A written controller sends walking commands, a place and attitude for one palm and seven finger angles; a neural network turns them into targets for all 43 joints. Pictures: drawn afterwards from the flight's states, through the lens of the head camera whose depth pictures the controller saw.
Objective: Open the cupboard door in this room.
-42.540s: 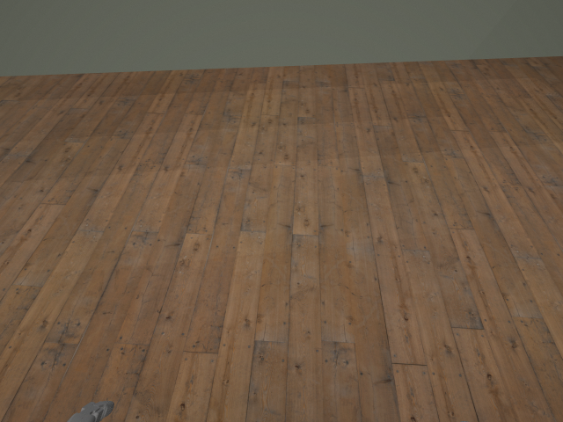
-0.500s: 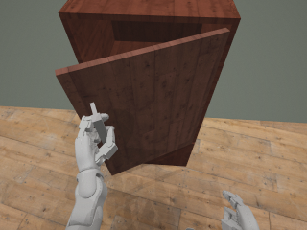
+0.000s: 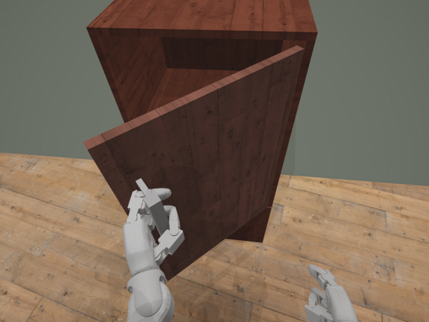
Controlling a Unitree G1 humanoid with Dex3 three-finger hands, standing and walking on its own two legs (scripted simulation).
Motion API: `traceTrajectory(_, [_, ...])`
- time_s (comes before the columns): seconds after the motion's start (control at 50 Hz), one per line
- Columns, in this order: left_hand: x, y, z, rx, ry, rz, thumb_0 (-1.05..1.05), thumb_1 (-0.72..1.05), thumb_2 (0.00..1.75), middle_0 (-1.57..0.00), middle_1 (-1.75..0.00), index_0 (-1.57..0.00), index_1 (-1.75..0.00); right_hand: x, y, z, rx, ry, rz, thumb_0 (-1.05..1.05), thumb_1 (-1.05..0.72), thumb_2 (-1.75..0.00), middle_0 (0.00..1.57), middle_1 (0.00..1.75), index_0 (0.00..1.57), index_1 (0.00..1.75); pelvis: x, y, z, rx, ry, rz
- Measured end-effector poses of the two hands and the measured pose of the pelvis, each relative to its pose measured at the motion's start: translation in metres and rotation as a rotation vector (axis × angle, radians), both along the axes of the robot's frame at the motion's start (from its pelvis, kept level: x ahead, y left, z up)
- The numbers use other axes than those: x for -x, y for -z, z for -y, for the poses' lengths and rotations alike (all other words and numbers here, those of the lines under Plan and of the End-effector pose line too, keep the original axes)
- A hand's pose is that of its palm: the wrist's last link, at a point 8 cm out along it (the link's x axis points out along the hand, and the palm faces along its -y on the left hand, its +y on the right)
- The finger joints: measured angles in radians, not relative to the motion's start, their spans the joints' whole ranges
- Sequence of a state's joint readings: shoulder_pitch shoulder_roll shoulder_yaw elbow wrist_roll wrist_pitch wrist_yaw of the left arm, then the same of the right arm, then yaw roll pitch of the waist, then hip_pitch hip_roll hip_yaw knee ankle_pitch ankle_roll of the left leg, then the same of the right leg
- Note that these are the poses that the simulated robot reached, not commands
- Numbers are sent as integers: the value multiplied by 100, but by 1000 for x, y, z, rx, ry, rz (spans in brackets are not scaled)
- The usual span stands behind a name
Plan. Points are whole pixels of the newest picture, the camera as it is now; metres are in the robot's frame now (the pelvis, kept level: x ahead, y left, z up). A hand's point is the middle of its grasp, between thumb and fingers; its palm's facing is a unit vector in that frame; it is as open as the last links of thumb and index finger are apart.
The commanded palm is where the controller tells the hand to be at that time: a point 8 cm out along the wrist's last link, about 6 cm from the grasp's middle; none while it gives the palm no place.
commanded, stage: open thumb and fingers to let go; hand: left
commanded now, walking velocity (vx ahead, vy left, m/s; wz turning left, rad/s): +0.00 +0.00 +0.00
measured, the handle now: (155, 211) +0.30 +0.13 +0.06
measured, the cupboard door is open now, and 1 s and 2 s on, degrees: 44 44 44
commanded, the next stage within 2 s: slide the hand sideways off the handle in 0.68 s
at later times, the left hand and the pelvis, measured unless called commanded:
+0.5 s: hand (172, 231) +0.26 +0.09 +0.07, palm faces +0.34 -0.94 +0.01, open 13.9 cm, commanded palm +0.21 +0.14 +0.06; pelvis -0.01 +0.01 +0.00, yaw -1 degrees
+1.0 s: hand (162, 251) +0.22 +0.10 +0.07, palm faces -0.19 -0.98 -0.05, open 16.1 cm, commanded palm +0.21 +0.14 +0.06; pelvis -0.02 +0.04 +0.00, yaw -1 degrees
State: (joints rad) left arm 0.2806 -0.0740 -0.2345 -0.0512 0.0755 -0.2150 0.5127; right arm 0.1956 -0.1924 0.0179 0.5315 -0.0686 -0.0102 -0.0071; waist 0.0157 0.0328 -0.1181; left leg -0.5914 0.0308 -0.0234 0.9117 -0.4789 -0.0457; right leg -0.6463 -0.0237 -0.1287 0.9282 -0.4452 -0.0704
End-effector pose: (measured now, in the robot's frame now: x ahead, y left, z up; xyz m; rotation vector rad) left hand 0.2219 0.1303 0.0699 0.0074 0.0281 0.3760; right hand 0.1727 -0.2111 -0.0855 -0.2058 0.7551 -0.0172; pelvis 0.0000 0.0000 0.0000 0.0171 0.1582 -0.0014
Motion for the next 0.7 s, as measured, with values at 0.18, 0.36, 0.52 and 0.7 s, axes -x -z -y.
traceTrajectory(0.18, [3,-4,0,-14,11,20,1,31,65,-35,-129,-36,-129,20,5,16,15,36,-28,1,-91,-90,20,30,20,30,7,-2,6,-9,0,2])
traceTrajectory(0.36, [0,-1,-4,4,33,19,1,-22,42,-32,-123,-33,-122,26,2,11,17,47,-16,1,-91,-90,20,30,20,30,12,-3,1,-6,6,4])
traceTrajectory(0.52, [2,0,-5,15,36,23,0,-44,33,-28,-102,-30,-102,20,-3,-5,7,33,14,1,-91,-90,20,30,20,30,11,-2,-11,0,12,6])
traceTrajectory(0.7, [1,0,-7,6,88,26,-1,-49,31,-29,-69,-30,-69,14,-7,-24,-1,16,30,1,-91,-90,21,30,20,30,11,-1,-22,11,15,10])
